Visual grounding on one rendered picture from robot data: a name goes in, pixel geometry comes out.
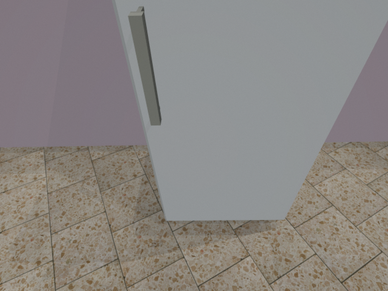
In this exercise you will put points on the handle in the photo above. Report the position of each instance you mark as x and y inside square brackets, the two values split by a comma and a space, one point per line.
[142, 48]

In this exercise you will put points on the fridge door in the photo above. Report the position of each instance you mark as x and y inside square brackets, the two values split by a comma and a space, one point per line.
[248, 92]

